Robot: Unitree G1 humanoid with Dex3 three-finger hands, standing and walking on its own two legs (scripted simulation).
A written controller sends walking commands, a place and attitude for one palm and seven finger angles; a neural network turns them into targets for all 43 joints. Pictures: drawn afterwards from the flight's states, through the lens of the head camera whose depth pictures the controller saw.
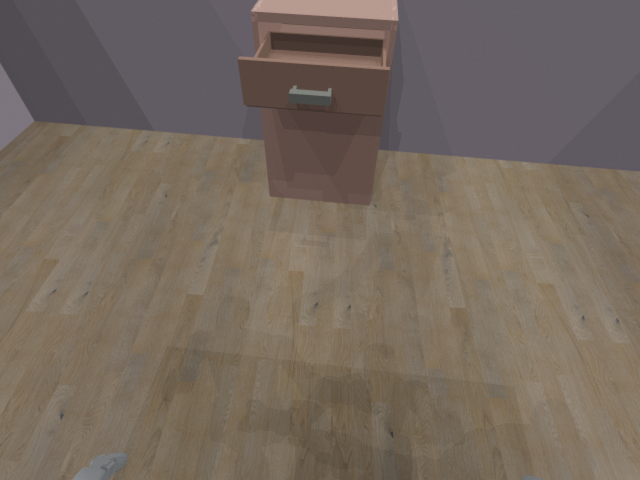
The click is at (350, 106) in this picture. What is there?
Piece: drawer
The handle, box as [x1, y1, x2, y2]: [289, 86, 331, 105]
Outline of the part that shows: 289,91 289,102 325,105 330,104 331,88 328,88 327,92 297,89 296,86 293,86 293,88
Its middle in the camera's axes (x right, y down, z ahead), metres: -0.03 -0.42 +1.11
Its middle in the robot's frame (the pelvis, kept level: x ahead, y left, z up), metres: +1.11 +0.08 -0.07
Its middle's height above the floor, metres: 0.70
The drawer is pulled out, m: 0.28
